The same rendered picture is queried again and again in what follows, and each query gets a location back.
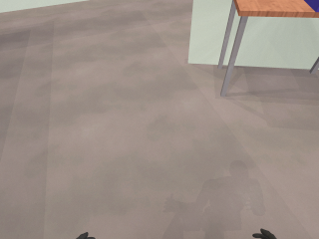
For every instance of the robot right hand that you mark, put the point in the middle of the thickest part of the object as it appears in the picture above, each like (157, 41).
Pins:
(265, 234)

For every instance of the table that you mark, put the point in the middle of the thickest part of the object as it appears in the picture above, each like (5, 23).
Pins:
(259, 8)

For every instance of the carton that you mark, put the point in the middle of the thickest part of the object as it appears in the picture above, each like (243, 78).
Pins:
(314, 4)

